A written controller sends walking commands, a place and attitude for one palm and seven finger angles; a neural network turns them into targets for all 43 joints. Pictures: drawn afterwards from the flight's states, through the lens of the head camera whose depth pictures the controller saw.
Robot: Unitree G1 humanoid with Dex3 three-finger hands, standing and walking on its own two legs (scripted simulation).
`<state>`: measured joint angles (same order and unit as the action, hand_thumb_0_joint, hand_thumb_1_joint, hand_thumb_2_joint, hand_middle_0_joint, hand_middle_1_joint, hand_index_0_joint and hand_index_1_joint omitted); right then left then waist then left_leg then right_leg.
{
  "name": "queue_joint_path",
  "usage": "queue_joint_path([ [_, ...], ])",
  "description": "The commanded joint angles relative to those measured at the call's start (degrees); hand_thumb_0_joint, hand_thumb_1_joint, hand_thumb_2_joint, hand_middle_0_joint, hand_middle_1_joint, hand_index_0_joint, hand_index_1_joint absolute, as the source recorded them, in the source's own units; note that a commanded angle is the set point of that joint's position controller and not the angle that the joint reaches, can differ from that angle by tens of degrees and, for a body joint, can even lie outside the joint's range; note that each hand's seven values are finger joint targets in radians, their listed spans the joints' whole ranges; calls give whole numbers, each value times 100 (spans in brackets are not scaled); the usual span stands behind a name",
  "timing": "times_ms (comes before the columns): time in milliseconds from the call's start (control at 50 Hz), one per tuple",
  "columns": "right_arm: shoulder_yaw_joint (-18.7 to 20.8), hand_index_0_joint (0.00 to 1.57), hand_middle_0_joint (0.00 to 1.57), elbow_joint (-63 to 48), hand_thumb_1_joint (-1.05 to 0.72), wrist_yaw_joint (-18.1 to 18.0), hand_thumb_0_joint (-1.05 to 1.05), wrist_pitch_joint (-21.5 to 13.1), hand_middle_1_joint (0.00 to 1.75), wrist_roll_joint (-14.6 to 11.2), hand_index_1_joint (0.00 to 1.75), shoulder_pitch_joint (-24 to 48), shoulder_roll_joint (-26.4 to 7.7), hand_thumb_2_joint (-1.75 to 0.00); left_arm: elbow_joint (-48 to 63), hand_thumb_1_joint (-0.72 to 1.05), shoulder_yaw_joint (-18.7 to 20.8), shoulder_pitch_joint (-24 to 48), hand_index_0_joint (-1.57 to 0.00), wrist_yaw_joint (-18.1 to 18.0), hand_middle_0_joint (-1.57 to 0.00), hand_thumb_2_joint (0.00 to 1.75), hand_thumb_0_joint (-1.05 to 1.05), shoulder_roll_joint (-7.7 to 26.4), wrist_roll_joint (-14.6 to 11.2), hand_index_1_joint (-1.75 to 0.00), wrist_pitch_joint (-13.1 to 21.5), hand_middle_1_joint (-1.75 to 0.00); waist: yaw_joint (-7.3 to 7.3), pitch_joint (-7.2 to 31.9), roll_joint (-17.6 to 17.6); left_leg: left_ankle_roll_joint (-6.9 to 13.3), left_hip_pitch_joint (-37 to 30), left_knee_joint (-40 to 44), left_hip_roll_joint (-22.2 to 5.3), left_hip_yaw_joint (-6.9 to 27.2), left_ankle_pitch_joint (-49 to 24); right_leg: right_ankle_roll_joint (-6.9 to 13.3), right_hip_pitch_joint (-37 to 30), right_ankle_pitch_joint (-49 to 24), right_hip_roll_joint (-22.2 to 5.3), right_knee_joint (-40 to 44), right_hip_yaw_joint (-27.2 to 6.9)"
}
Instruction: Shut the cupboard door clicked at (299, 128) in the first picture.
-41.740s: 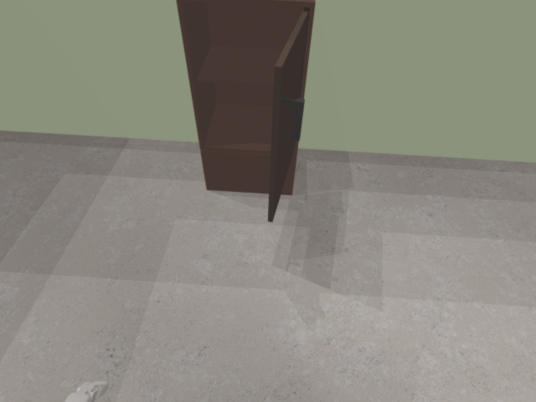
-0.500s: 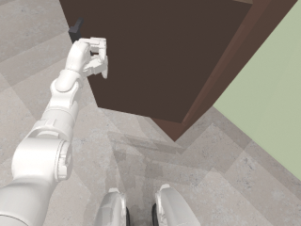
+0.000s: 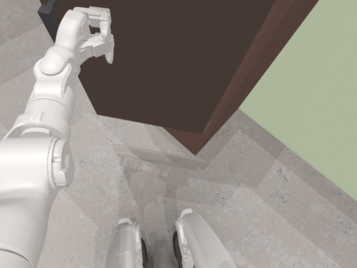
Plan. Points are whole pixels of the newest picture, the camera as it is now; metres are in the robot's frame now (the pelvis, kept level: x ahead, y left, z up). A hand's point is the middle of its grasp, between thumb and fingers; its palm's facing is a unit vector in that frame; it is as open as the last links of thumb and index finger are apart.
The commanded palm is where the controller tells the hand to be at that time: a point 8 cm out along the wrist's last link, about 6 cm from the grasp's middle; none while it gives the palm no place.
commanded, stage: push the door shut along its arc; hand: left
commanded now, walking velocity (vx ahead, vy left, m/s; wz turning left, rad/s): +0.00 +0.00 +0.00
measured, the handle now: (63, 32) +0.60 +0.15 +0.08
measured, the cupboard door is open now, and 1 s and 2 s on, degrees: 33 24 24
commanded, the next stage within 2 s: pull the fist back off the door in 0.30 s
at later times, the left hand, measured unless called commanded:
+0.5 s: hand (123, 30) +0.58 +0.04 +0.10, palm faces -0.25 -0.96 +0.07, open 3.4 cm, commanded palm +0.58 +0.04 +0.09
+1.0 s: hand (129, 39) +0.55 +0.03 +0.10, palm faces +0.04 -1.00 -0.05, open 3.2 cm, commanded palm +0.51 +0.07 +0.09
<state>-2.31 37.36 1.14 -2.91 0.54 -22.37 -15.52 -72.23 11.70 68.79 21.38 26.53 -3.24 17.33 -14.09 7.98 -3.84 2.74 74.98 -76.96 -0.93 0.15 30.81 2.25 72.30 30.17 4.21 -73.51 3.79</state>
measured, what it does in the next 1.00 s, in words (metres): stands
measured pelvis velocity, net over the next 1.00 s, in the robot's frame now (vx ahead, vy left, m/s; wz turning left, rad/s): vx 0.02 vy -0.02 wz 0.02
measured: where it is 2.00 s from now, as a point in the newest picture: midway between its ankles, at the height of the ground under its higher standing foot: outside the picture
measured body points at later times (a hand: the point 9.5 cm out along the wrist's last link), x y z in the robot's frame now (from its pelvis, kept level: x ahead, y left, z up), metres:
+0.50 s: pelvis +0.00 +0.00 -0.01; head +0.18 +0.03 +0.40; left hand +0.59 +0.09 +0.10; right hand -0.02 -0.27 -0.11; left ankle +0.04 +0.09 -0.60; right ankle +0.03 -0.10 -0.60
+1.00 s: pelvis +0.02 -0.02 +0.03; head +0.16 -0.03 +0.46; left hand +0.55 +0.08 +0.11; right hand -0.01 -0.27 -0.09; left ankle +0.04 +0.09 -0.60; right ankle +0.03 -0.10 -0.60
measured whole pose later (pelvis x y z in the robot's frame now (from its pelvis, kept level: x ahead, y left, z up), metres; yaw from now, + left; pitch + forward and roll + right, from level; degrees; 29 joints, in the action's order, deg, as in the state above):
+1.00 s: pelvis +0.02 -0.02 +0.03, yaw +1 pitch +27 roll +0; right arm 0.4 37.0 7.4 0.1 4.6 -26.6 -13.9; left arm -67.7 13.5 57.9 -11.3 11.5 2.7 26.6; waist -11.8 10.2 -3.6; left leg 0.8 65.7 -68.4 -0.6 -0.8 29.6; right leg 3.8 64.7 30.0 4.2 -67.7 2.3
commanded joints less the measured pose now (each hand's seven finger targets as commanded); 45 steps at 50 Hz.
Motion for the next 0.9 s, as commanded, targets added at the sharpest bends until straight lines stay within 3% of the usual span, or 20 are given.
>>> queue_joint_path([
  [0,445,20,20,-99,-90,-100,0,-110,30,-21,30,-1165,-1088,-90,1311,90,-58,3309,-130,85,-130,90,0,705,-111,-150,199,-150,-340,3405,-671,37,-2955,603,-52,573,-2227,-1,-984,-1735,-41,993,-300],
  [100,464,20,20,47,-90,-113,0,-175,30,3,30,-1186,-1089,-90,1296,90,-473,3706,-130,123,-130,90,0,171,-142,-150,60,-150,-511,3326,-864,29,-3382,607,-60,686,-2276,17,-476,-1570,-23,1023,-199],
  [140,445,20,20,101,-90,-143,0,-217,30,20,30,-1232,-1098,-90,1244,90,-497,3938,-130,128,-130,90,0,139,-164,-150,-1,-150,-624,3225,-796,74,-3332,590,-49,685,-2246,21,-384,-1525,-6,1034,-183],
  [220,412,20,20,203,-90,-173,0,-302,30,51,30,-1190,-1112,-90,1015,90,-544,4148,-130,131,-130,90,0,86,-151,-150,-102,-150,-692,3091,-753,77,-3130,548,-42,690,-1976,27,-284,-1307,-7,1021,-152],
  [280,410,20,20,279,-90,-184,0,-372,30,81,30,-1153,-1121,-90,969,90,-756,4305,-130,129,-130,90,0,-239,-122,-150,-110,-150,-768,3127,-1032,60,-3473,518,-74,829,-2084,43,222,-1250,-17,912,-59],
  [360,402,20,20,350,-90,-210,0,-440,30,107,30,-1175,-1150,-90,1003,90,-735,4631,-130,112,-130,90,0,-156,-78,-150,-149,-150,-849,3231,-1136,77,-3453,433,-74,839,-2107,36,372,-1239,-18,819,-54],
  [380,406,20,20,372,-90,-203,0,-450,30,116,30,-1168,-1128,-90,969,90,-841,4637,-130,112,-130,90,0,-322,-54,-150,-201,-150,-873,3293,-1155,78,-3513,420,-70,843,-2155,42,388,-1267,-9,808,-25],
  [400,341,20,20,165,-90,-137,0,-464,30,213,30,-1472,-1032,-90,951,90,438,4591,-130,-1037,-130,90,0,135,-431,-150,-262,-150,-597,3307,-1234,-43,-3096,583,-137,883,-1765,19,189,-1148,-70,811,-109],
  [420,325,20,20,144,-90,-21,0,-445,30,271,30,-1441,-993,-90,732,90,311,4341,-130,-1619,-130,90,0,-9,-220,-150,-295,-150,-603,3308,-1231,-81,-2933,630,-147,927,-1595,-14,129,-1047,-81,763,-115],
  [460,372,20,20,117,-90,144,0,-381,30,368,30,-1478,-958,-90,708,90,303,4154,-130,-2279,-130,90,0,-451,-110,-150,-261,-150,-613,3293,-999,-112,-2988,669,-174,1037,-1705,-65,209,-1120,-105,700,-81],
  [500,426,20,20,38,-90,333,0,-322,30,509,30,-1547,-928,-90,966,90,471,4040,-130,-3032,-130,90,0,-538,118,-150,-2,-150,-484,3539,-1006,-152,-3005,639,-136,922,-1896,-92,-1,-1238,-111,724,-89],
  [540,472,20,20,-5,-90,504,0,-299,30,646,30,-1560,-896,-90,1257,90,589,3983,-130,-3778,-130,90,0,-407,649,-150,431,-150,-373,3910,-1091,-193,-3120,514,-126,865,-2253,-105,-13,-1428,-87,612,-92],
  [580,552,20,20,68,-90,658,0,-169,30,689,30,-1658,-893,-90,1241,90,292,3870,-130,-4062,-130,90,0,-384,1219,-150,702,-150,-465,3903,-962,-188,-3038,487,-137,781,-2370,-121,-213,-1540,-85,668,-111],
  [620,637,20,20,47,-90,738,0,-43,30,673,30,-1731,-904,-90,1319,90,55,3649,-130,-4029,-130,90,0,-382,1529,-150,851,-150,-446,4004,-826,-153,-3016,555,-86,651,-2360,-109,-659,-1726,-89,786,-161],
  [640,648,20,20,33,-90,734,0,8,30,657,30,-1747,-926,-90,1293,90,42,3625,-130,-3921,-130,90,0,-328,1508,-150,874,-150,-468,4042,-767,-137,-3015,619,-67,646,-2355,-111,-834,-1816,-91,822,-168],
  [700,632,20,20,-71,-90,654,0,174,30,494,30,-1664,-925,-90,1189,90,147,3377,-130,-3537,-130,90,0,-224,1129,-150,674,-150,-381,3904,-421,-74,-2649,870,20,470,-1918,-133,-1681,-1900,-91,1125,-293],
  [780,555,20,20,-256,-90,519,0,234,30,381,30,-1553,-845,-90,1387,90,702,2688,-130,-3291,-130,90,0,-55,437,-150,595,-150,-59,3817,-8,-47,-2361,1101,87,276,-1922,-157,-2544,-2262,-101,1352,-435],
  [820,558,20,20,-321,-90,512,0,211,30,382,30,-1503,-756,-90,1641,90,648,2265,-130,-3279,-130,90,0,-289,323,-150,811,-150,13,3559,257,-22,-2143,1167,124,156,-1915,-191,-2905,-2530,-131,1464,-533],
  [840,545,20,20,-319,-90,512,0,193,30,382,30,-1484,-727,-90,1669,90,548,2009,-130,-3268,-130,90,0,-380,385,-150,979,-150,89,3437,173,-38,-2238,1227,120,153,-2013,-164,-2871,-2650,-133,1425,-502],
  [880,585,20,20,-246,-90,554,0,192,30,397,30,-1454,-696,-90,1605,90,307,1543,-130,-3290,-130,90,0,-683,529,-150,1219,-150,54,3045,289,-28,-2187,1188,111,93,-2033,-186,-2715,-2741,-151,1450,-514],
])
